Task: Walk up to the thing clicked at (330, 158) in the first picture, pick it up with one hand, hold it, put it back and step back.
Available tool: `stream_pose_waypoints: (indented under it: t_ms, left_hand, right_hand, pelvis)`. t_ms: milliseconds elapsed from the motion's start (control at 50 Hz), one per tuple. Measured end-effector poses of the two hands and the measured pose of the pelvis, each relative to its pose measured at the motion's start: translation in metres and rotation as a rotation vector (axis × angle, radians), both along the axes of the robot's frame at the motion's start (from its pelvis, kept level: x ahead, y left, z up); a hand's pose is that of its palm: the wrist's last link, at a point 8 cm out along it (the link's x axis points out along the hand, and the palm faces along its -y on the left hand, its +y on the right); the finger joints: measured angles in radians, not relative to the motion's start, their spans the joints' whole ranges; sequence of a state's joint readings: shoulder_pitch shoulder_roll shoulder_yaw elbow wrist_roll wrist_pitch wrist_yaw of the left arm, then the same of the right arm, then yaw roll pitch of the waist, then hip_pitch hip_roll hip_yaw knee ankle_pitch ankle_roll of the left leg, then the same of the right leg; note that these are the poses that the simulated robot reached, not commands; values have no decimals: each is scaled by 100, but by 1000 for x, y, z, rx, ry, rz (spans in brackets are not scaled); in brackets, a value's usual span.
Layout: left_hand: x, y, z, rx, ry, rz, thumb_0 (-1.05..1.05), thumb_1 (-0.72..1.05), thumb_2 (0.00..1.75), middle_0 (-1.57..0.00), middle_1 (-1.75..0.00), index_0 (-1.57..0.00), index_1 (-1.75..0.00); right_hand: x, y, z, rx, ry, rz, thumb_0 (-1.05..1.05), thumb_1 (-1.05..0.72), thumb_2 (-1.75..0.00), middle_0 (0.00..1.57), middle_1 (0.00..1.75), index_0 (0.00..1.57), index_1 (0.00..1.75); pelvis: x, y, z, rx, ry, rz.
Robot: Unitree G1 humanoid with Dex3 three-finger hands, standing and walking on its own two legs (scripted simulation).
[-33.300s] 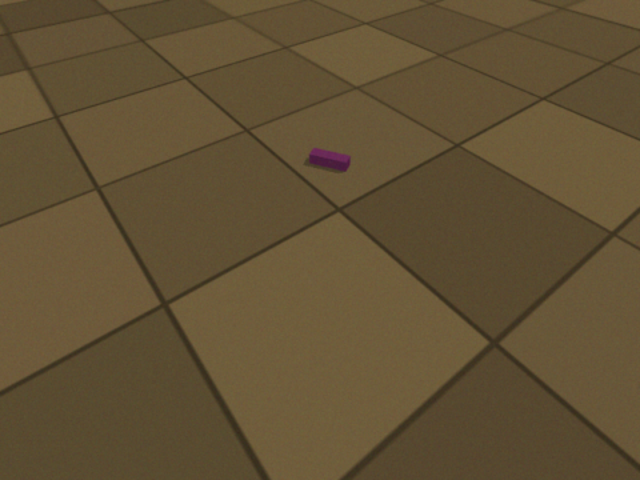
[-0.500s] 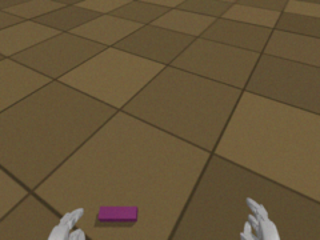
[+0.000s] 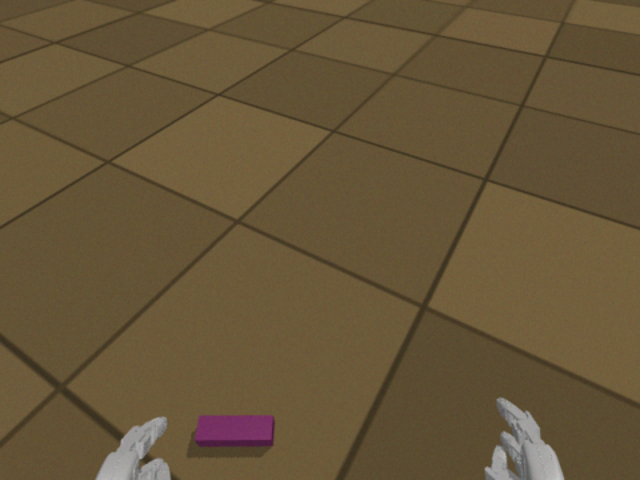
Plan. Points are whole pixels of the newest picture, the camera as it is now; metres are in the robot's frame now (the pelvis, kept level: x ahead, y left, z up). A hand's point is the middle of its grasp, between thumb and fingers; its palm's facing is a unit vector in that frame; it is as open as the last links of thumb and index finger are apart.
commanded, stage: home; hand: left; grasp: from above
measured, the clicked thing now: (236, 430) +0.43 +0.23 -0.69
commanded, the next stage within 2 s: stand in 0.30 s
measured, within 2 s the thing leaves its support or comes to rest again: neither
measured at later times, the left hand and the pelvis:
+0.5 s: hand out of the picture +0.16 +0.20 -0.07, palm faces +0.01 -0.95 -0.31, open 7.4 cm; pelvis -0.01 +0.00 +0.01, yaw +0 degrees
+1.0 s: hand out of the picture +0.02 +0.24 -0.10, palm faces +0.05 -0.94 -0.33, open 7.4 cm; pelvis -0.01 +0.00 +0.06, yaw +1 degrees
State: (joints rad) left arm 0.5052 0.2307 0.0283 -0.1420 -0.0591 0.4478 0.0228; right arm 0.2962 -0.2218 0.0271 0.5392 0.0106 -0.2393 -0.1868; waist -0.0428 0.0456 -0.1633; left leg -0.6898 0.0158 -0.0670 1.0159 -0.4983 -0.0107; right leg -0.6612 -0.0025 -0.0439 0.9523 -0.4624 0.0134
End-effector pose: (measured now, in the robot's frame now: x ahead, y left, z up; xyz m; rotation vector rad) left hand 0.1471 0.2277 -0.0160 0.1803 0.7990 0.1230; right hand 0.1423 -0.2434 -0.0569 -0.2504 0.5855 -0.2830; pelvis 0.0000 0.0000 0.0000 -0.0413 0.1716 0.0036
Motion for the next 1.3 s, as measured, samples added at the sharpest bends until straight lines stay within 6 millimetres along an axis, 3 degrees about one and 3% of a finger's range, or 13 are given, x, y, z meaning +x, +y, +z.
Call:
stream_pose_waypoints:
  t_ms: [400,500,700,820,940,1080,1300]
  left_hand:
    - [-6,-1,0,3,-5,3,1,90,90,-20,-30,-20,-30]
    - [-4,16,-23,104,-16,-35,1,90,90,-20,-30,-20,-30]
    - [-62,56,-50,131,239,61,1,90,90,-20,-30,-20,-30]
    - [-101,58,-53,113,374,114,1,90,90,-20,-30,-20,-30]
    - [-128,55,-51,102,465,141,0,90,90,-20,-30,-20,-30]
    - [-138,54,-46,109,498,153,0,90,90,-20,-30,-20,-30]
    - [-126,56,-42,118,473,145,0,90,90,-20,-30,-20,-30]
  right_hand:
    - [-3,-1,1,2,-11,3,1,-90,-90,20,30,20,30]
    - [-14,-8,-18,-39,263,151,1,-90,-90,20,30,20,30]
    - [-60,-30,-16,11,493,55,1,-90,-90,20,30,20,30]
    - [-80,-28,-14,33,584,23,1,-91,-90,20,30,20,30]
    - [-88,-23,-14,62,628,13,1,-91,-90,20,30,20,30]
    - [-89,-24,-14,77,641,9,1,-91,-90,20,30,20,30]
    - [-94,-36,-10,65,658,-4,0,-91,-90,20,30,20,30]
  pelvis:
    - [-6,-2,-1,0,-7,3]
    - [-15,-2,11,33,-110,5]
    - [-11,4,35,43,-187,1]
    - [-8,6,49,40,-215,6]
    - [-8,5,58,43,-236,10]
    - [-9,2,63,45,-254,13]
    - [-13,-2,65,42,-257,14]
